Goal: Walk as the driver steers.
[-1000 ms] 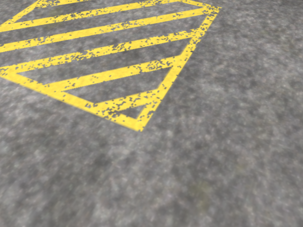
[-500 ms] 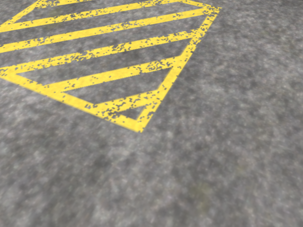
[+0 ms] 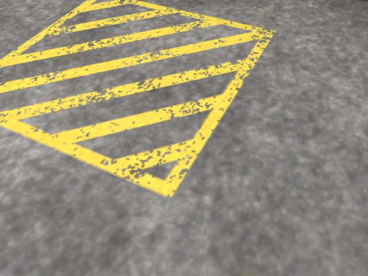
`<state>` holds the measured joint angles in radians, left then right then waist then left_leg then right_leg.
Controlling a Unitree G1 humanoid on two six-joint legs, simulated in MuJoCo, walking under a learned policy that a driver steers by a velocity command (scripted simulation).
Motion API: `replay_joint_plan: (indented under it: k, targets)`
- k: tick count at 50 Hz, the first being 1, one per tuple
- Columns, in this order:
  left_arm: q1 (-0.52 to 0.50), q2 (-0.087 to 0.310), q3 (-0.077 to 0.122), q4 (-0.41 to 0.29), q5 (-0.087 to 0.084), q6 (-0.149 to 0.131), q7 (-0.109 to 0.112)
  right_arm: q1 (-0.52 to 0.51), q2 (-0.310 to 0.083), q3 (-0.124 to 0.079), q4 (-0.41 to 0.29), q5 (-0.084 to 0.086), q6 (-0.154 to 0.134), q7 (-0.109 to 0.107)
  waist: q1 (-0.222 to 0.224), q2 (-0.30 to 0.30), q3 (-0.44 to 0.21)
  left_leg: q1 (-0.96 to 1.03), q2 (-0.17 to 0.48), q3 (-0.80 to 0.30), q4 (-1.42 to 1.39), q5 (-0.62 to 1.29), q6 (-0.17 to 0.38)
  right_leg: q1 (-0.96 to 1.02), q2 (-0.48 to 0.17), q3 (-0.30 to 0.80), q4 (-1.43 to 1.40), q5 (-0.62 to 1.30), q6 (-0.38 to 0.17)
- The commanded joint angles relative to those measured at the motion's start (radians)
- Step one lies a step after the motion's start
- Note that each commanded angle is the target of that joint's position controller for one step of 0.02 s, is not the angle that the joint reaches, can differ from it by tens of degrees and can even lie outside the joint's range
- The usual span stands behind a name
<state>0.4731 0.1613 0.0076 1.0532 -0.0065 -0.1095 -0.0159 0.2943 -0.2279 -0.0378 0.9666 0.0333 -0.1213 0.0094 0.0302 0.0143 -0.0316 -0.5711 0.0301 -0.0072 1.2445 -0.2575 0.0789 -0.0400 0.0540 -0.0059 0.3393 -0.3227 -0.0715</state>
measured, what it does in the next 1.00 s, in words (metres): walks ahead: left foot, then right foot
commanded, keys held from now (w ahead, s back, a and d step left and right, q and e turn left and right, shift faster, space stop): w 1.00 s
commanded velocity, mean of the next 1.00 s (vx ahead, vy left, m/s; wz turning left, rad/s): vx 0.49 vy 0.00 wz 0.00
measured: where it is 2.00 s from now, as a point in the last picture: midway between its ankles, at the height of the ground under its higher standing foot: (209, 183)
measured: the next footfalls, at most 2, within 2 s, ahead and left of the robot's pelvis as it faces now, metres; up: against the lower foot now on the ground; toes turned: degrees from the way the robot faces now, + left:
left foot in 0.28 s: +0.35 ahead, +0.10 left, +0.00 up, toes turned +1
right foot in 0.82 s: +0.62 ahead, -0.14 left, +0.00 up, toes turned -3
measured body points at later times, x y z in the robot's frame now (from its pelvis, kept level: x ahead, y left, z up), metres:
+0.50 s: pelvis +0.28 +0.03 +0.00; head +0.29 +0.03 +0.45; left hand +0.38 +0.29 -0.13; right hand +0.31 -0.23 -0.14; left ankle +0.31 +0.10 -0.74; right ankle +0.30 -0.14 -0.65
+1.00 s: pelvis +0.55 -0.06 +0.00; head +0.57 -0.08 +0.45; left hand +0.62 +0.20 -0.12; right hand +0.62 -0.33 -0.14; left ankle +0.53 +0.10 -0.65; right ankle +0.58 -0.14 -0.74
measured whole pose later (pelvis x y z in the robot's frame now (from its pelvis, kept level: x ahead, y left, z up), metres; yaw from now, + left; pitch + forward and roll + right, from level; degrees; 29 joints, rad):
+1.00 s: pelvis +0.55 -0.06 +0.00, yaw +0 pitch +2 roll +0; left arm 0.26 0.23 0.05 0.90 0.00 -0.11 -0.03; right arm 0.25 -0.28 -0.04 0.94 0.02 -0.09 0.00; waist 0.01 0.04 0.01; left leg -0.54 0.09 -0.02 1.14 -0.27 0.05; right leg -0.25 0.04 -0.06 0.37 -0.15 -0.06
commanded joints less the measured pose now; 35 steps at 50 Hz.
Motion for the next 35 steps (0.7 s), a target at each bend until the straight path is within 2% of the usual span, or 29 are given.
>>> replay_joint_plan:
  k: [1, 3, 5, 7, 9, 11, 12, 13, 14, 15, 16, 17, 18, 19, 20, 21, 22, 24, 25, 27, 31, 35]
  targets:
    - [0.118, 0.060, -0.005, 0.007, 0.010, 0.023, 0.011, -0.067, -0.006, -0.006, -0.082, -0.005, 0.003, 0.016, -0.007, -0.081, 0.134, -0.286, 0.055, 0.031, -0.056, 0.105, -0.008, 0.106, -0.218, 0.145, -0.158, 0.607, -0.079]
    - [0.090, 0.095, -0.005, -0.010, 0.014, 0.020, 0.024, -0.199, 0.017, 0.009, -0.140, -0.012, 0.010, 0.016, 0.001, -0.067, 0.176, -0.226, 0.042, 0.065, -0.248, 0.199, -0.030, -0.010, -0.195, 0.103, -0.203, 0.609, -0.081]
    - [0.091, 0.129, 0.000, -0.023, 0.011, 0.015, 0.038, -0.336, 0.027, 0.023, -0.194, -0.013, 0.008, 0.017, 0.027, -0.074, 0.199, -0.125, 0.011, 0.094, -0.473, 0.282, -0.041, -0.082, -0.184, 0.089, -0.245, 0.597, -0.073]
    - [0.116, 0.170, 0.013, -0.019, -0.001, 0.007, 0.045, -0.398, -0.004, 0.021, -0.224, -0.002, 0.007, 0.022, 0.027, -0.106, 0.196, -0.072, -0.008, 0.095, -0.586, 0.304, -0.031, -0.039, -0.217, 0.096, -0.265, 0.610, -0.074]
    - [0.114, 0.179, 0.021, -0.017, -0.009, 0.004, 0.047, -0.429, -0.039, 0.015, -0.249, 0.003, 0.004, 0.029, 0.007, -0.109, 0.188, -0.050, -0.022, 0.082, -0.672, 0.311, -0.001, 0.050, -0.243, 0.086, -0.230, 0.719, -0.068]
    - [0.096, 0.194, 0.031, -0.024, 0.002, 0.008, 0.045, -0.380, -0.086, -0.004, -0.250, -0.001, -0.001, 0.031, -0.044, -0.134, 0.108, 0.047, -0.063, 0.089, -0.697, 0.277, 0.034, 0.149, -0.263, 0.079, -0.116, 1.007, -0.051]
    - [0.082, 0.202, 0.036, -0.029, 0.013, 0.018, 0.044, -0.299, -0.114, -0.018, -0.230, -0.001, 0.001, 0.027, -0.089, -0.163, 0.040, 0.137, -0.091, 0.096, -0.691, 0.239, 0.050, 0.190, -0.264, 0.074, -0.010, 1.156, -0.045]
    - [0.048, 0.202, 0.038, -0.039, 0.024, 0.031, 0.039, -0.131, -0.151, -0.039, -0.178, 0.002, 0.004, 0.021, -0.171, -0.178, -0.051, 0.320, -0.107, 0.096, -0.709, 0.235, 0.077, 0.170, -0.245, 0.056, 0.181, 1.241, -0.035]
    - [0.001, 0.196, 0.031, -0.064, 0.030, 0.031, 0.029, 0.060, -0.191, -0.055, -0.126, -0.003, 0.013, 0.009, -0.255, -0.156, -0.158, 0.621, -0.013, 0.000, -0.704, 0.250, 0.123, -0.017, -0.214, 0.058, 0.429, 1.082, -0.017]
    - [0.107, 0.062, -0.002, -0.075, 0.039, 0.016, 0.011, 0.208, -0.275, -0.074, -0.095, -0.040, 0.019, 0.002, -0.202, 0.112, -0.338, 1.017, 0.273, -0.437, -0.708, 0.150, 0.280, -0.403, -0.032, 0.036, 0.883, 0.381, 0.035]
    - [0.170, 0.042, -0.011, -0.045, 0.004, -0.016, -0.006, 0.188, -0.205, -0.054, -0.078, -0.051, 0.019, 0.007, -0.167, 0.210, -0.436, 1.059, 0.384, -0.807, -0.907, 0.023, 0.356, -0.571, 0.044, 0.182, 1.117, -0.204, 0.022]
    - [0.053, 0.141, 0.014, -0.086, -0.028, -0.034, -0.010, 0.067, -0.146, -0.038, -0.088, -0.032, 0.015, 0.009, -0.141, 0.155, -0.211, 0.865, 0.330, -0.678, -0.968, -0.050, 0.287, -0.665, -0.033, 0.177, 1.143, -0.158, -0.004]
    - [-0.061, 0.176, 0.022, -0.127, -0.040, -0.038, -0.004, -0.052, -0.104, -0.025, -0.110, -0.023, 0.009, 0.014, -0.104, 0.056, -0.071, 0.657, 0.291, -0.501, -1.008, -0.005, 0.239, -0.656, -0.092, 0.136, 1.094, -0.053, -0.010]
    - [-0.104, 0.175, 0.030, -0.135, -0.034, -0.031, 0.008, -0.116, -0.076, -0.013, -0.117, -0.028, 0.000, 0.025, -0.061, -0.032, -0.007, 0.493, 0.252, -0.390, -1.046, 0.095, 0.210, -0.609, -0.131, 0.108, 1.041, 0.008, -0.007]
    - [-0.085, 0.163, 0.039, -0.132, -0.023, -0.015, 0.018, -0.144, -0.054, -0.004, -0.113, -0.038, -0.006, 0.032, -0.017, -0.028, 0.008, 0.390, 0.204, -0.297, -1.075, 0.141, 0.184, -0.539, -0.166, 0.107, 0.989, 0.046, -0.004]
    - [-0.048, 0.130, 0.036, -0.126, -0.021, 0.001, 0.022, -0.144, -0.050, -0.002, -0.100, -0.040, -0.006, 0.037, 0.009, 0.010, 0.017, 0.326, 0.181, -0.247, -1.103, 0.144, 0.179, -0.492, -0.181, 0.105, 0.954, 0.059, 0.002]
    - [-0.033, 0.107, 0.034, -0.124, -0.018, 0.014, 0.027, -0.124, -0.055, -0.003, -0.084, -0.038, -0.008, 0.039, 0.018, 0.024, 0.032, 0.282, 0.166, -0.210, -1.123, 0.162, 0.184, -0.480, -0.189, 0.092, 0.923, 0.060, 0.010]
    - [-0.081, 0.119, 0.041, -0.151, -0.008, 0.025, 0.035, -0.085, -0.086, -0.007, -0.057, -0.038, -0.012, 0.031, 0.022, 0.036, 0.069, 0.237, 0.150, -0.151, -1.152, 0.190, 0.191, -0.521, -0.207, 0.074, 0.844, 0.111, 0.033]
    - [-0.131, 0.130, 0.044, -0.172, 0.000, 0.025, 0.039, -0.065, -0.106, -0.010, -0.048, -0.039, -0.012, 0.023, 0.013, 0.035, 0.081, 0.243, 0.150, -0.139, -1.159, 0.200, 0.194, -0.564, -0.216, 0.069, 0.790, 0.159, 0.047]
    - [-0.229, 0.136, 0.047, -0.206, 0.005, 0.021, 0.040, -0.014, -0.130, -0.015, -0.035, -0.038, -0.006, 0.007, -0.016, 0.026, 0.086, 0.297, 0.152, -0.131, -1.157, 0.225, 0.185, -0.637, -0.225, 0.063, 0.658, 0.273, 0.061]
    - [-0.390, 0.116, 0.039, -0.248, -0.003, 0.009, 0.028, 0.067, -0.157, -0.020, -0.018, -0.022, 0.008, -0.008, -0.074, 0.027, 0.085, 0.385, 0.136, -0.084, -1.139, 0.235, 0.139, -0.609, -0.180, 0.025, 0.367, 0.427, 0.066]
    - [-0.502, 0.123, 0.034, -0.288, -0.016, 0.004, 0.004, 0.133, -0.167, -0.024, 0.010, -0.012, 0.022, -0.009, -0.113, 0.039, 0.109, 0.509, 0.183, -0.097, -1.089, 0.202, 0.132, -0.611, -0.153, 0.016, 0.239, 0.377, 0.059]
Over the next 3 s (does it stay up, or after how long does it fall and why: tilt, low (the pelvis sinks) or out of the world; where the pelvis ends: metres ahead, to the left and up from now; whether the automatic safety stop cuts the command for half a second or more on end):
stays up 1.07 0.06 0.00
